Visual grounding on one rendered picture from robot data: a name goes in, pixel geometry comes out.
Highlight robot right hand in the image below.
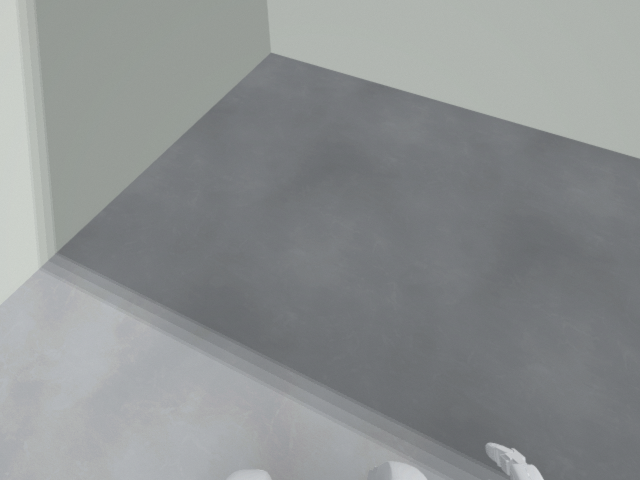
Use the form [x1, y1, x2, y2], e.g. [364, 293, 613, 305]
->
[485, 443, 544, 480]

